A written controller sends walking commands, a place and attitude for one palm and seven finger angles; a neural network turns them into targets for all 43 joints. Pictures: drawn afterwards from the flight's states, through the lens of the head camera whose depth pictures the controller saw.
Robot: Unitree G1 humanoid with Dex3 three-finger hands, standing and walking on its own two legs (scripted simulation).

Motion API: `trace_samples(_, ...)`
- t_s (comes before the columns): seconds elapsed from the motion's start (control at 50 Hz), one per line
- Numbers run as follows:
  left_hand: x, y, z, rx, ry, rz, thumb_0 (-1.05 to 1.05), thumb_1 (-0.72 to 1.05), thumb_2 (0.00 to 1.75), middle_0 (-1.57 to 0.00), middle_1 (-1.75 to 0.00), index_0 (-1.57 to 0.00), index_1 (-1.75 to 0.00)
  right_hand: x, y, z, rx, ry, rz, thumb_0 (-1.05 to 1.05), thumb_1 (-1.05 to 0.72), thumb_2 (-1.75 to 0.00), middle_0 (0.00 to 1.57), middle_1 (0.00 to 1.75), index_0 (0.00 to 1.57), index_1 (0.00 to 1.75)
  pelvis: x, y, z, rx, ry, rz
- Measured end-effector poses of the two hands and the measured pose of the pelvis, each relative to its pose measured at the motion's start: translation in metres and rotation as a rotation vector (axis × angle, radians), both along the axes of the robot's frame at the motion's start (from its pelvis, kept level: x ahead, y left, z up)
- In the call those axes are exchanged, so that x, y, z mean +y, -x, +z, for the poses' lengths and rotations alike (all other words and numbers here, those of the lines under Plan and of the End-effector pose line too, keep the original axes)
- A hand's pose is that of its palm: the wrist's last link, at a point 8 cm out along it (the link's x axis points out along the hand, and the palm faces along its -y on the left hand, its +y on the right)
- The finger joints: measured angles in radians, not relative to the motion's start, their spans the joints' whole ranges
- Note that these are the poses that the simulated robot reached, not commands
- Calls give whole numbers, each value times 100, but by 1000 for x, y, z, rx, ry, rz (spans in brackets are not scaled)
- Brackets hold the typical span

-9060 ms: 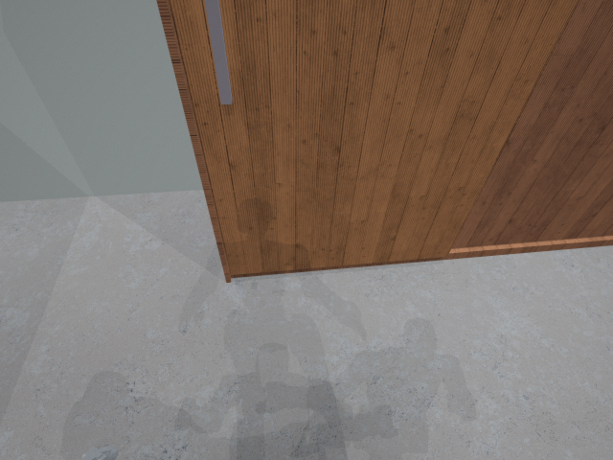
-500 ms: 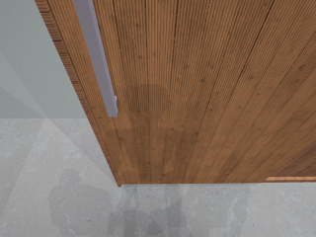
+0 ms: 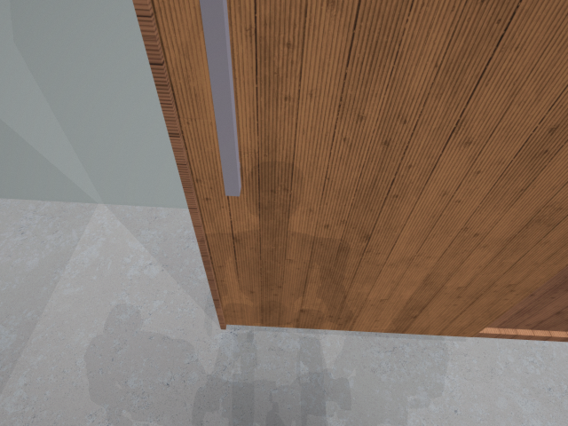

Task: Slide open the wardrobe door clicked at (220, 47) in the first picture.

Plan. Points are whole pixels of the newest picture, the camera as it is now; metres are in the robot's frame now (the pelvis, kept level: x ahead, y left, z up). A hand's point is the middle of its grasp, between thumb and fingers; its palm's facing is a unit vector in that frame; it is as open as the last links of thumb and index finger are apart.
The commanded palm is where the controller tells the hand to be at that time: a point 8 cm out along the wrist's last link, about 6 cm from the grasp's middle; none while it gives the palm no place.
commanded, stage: come to a stop and stand still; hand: left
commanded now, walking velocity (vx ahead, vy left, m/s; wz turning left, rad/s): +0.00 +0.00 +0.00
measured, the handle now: (227, 96) +0.49 +0.13 +0.20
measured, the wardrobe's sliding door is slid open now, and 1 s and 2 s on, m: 0.00 0.00 0.00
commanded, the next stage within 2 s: look again from close up in 1.06 s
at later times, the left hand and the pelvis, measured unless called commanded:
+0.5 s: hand out of the picture -0.07 +0.12 -0.18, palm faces +0.06 -0.99 -0.13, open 7.4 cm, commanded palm none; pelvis -0.03 -0.02 +0.01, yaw +1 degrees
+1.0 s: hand out of the picture -0.01 +0.19 -0.17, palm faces +0.02 -0.97 -0.22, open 7.4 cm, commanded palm none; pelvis -0.03 +0.01 +0.00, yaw +0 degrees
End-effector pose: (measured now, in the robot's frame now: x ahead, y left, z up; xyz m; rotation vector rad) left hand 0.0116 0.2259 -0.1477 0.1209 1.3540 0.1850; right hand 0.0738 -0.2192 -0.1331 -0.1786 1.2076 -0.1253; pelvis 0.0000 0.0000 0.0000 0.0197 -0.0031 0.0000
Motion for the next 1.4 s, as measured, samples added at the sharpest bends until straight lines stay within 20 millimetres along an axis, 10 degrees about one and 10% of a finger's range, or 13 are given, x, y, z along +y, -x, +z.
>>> trace_samples(0.22, -30, 59, 4, 80, 37, -4, 1, 91, 90, -20, -30, -20, -30, -21, 67, -2, 106, -3, -48, 0, -93, -90, 20, 30, 20, 29, -13, 19, 6, -25, 16, 4)
trace_samples(0.42, -47, 78, 1, 97, 68, 10, 1, 91, 90, -20, -30, -20, -30, -8, 143, -4, 280, -39, -85, 1, -91, -90, 20, 30, 20, 29, -20, 28, 7, -29, 23, 14)
trace_samples(0.58, -53, 85, -1, 108, 80, 13, 1, 91, 90, -20, -30, -20, -30, 12, 168, -5, 324, -78, -114, 1, -91, -90, 20, 30, 20, 29, -20, 31, 6, -24, 26, 13)
trace_samples(0.96, 5, 32, 7, -57, -30, -44, 1, 91, 90, -20, -30, -19, -30, 8, 103, -15, 122, -40, -54, 3, -93, -90, 20, 30, 20, 29, 7, 29, -3, -13, 25, 2)
trace_samples(1.4, 3, 24, 4, 6, 2, -78, 1, 91, 90, -20, -30, -20, -30, -14, 57, 3, 79, 17, -25, 1, -91, -90, 20, 30, 20, 29, 2, 14, 4, -15, 25, -14)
